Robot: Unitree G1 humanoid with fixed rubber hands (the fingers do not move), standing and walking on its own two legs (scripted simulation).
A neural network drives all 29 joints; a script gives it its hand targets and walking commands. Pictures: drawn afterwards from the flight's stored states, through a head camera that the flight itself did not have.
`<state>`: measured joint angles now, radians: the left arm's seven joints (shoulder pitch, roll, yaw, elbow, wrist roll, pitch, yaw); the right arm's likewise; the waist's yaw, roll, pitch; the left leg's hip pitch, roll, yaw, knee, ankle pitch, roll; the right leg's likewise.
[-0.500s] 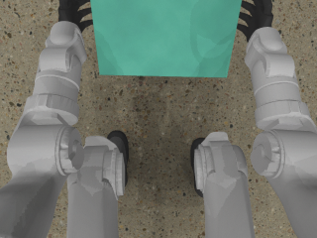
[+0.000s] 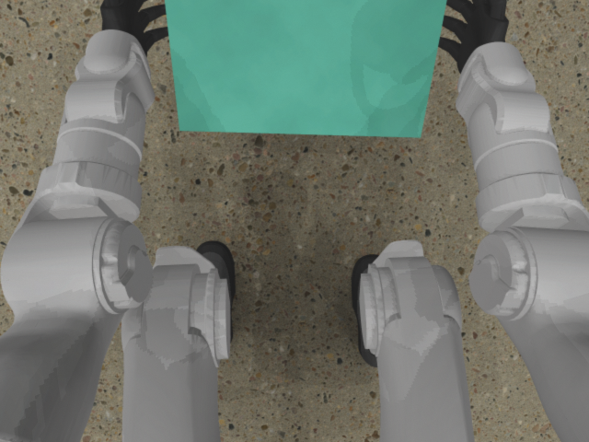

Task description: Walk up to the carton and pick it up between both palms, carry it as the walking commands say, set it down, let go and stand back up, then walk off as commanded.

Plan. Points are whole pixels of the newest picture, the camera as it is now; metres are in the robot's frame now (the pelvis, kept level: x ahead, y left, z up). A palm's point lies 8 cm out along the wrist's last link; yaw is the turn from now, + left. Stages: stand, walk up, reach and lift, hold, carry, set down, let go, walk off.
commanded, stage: set down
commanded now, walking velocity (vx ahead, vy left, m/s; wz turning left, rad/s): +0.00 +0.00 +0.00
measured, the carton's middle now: (301, 55) +0.55 +0.00 -0.25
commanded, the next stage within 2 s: none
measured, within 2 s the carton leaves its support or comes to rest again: neither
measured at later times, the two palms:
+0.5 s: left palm (128, 30) +0.54 +0.19 -0.16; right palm (477, 41) +0.54 -0.19 -0.16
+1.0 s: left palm (129, 26) +0.55 +0.19 -0.17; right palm (476, 36) +0.54 -0.19 -0.17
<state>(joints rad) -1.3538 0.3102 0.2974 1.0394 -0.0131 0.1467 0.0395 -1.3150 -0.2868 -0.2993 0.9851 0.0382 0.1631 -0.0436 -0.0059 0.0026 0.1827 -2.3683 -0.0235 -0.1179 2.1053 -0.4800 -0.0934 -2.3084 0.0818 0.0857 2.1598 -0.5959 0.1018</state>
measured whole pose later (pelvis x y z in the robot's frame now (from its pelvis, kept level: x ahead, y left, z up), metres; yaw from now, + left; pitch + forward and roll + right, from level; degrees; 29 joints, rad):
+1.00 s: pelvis +0.01 +0.00 +0.00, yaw +0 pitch +43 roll -1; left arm -1.37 0.30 0.39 1.05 0.06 0.08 -0.02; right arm -1.34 -0.29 -0.37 1.00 -0.02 0.11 0.01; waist -0.01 0.00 0.21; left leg -2.36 -0.01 -0.11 2.13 -0.53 -0.09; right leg -2.30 0.08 0.10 2.19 -0.64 0.11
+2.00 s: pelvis +0.00 +0.00 -0.01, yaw +0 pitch +38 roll -1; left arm -1.34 0.44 0.14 1.07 -0.22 0.02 0.06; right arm -1.30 -0.41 -0.14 0.99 0.23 0.04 -0.06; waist -0.01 -0.01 0.32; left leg -2.31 -0.01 -0.10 2.15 -0.51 -0.09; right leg -2.25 0.07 0.09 2.21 -0.62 0.11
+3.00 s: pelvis +0.03 +0.00 +0.22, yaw +0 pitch +48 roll -1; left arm -1.04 0.37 0.30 0.77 -0.03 0.19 -0.05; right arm -1.01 -0.34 -0.32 0.74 0.07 0.19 0.07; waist -0.01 -0.01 -0.11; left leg -1.79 0.03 -0.06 1.29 -0.34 -0.05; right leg -1.75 0.01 0.06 1.33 -0.42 0.06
